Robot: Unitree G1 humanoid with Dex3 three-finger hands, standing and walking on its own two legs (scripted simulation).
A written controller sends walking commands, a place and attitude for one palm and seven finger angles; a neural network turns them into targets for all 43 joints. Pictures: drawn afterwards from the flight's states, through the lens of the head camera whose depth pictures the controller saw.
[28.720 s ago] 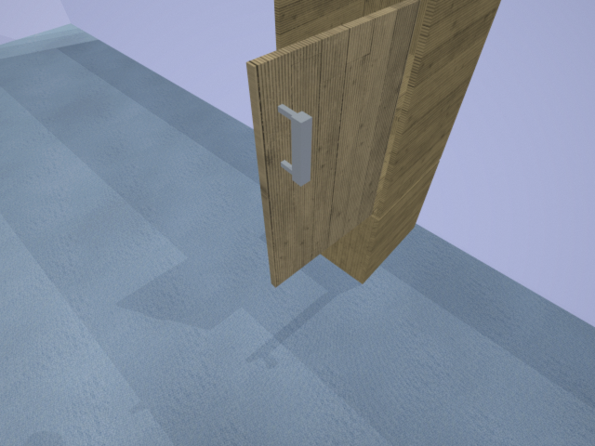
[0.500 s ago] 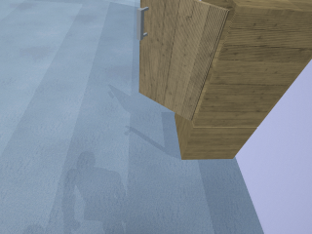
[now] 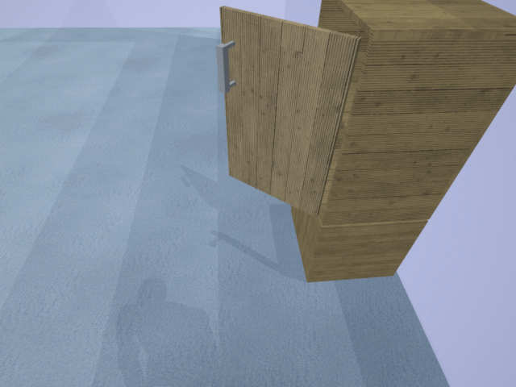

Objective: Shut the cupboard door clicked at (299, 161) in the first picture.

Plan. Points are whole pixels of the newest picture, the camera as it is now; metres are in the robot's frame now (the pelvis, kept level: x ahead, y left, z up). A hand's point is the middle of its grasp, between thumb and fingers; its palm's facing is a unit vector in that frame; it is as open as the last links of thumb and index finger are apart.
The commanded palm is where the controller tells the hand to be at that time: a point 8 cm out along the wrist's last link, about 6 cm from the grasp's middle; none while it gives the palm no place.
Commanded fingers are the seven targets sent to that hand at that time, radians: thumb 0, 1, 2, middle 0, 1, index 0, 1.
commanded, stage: let the arm hang, fingers relaxed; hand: left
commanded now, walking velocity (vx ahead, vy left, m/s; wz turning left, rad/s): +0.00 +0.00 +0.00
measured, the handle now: (227, 67) +0.90 +0.14 +0.10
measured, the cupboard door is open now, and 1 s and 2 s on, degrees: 51 51 51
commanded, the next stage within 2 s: look to check the result in 0.16 s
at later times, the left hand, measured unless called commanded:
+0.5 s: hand out of the picture -0.05 +0.17 -0.18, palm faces +0.03 -0.98 -0.18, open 7.4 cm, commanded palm none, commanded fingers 0.00 0.90 0.90 -0.20 -0.30 -0.20 -0.30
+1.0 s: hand out of the picture +0.01 +0.19 -0.18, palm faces +0.07 -0.98 -0.21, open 7.4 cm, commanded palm none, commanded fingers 0.00 0.90 0.90 -0.20 -0.30 -0.20 -0.30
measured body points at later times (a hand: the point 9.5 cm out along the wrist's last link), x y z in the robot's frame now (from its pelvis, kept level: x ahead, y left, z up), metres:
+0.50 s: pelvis +0.01 +0.00 +0.00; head +0.01 +0.00 +0.45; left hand -0.05 +0.22 -0.16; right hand -0.02 -0.21 -0.16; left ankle +0.05 +0.08 -0.74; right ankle -0.04 -0.08 -0.74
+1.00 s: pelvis +0.01 +0.01 +0.00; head +0.03 +0.01 +0.45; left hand +0.00 +0.24 -0.17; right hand +0.02 -0.23 -0.16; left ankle +0.05 +0.08 -0.74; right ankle -0.04 -0.08 -0.74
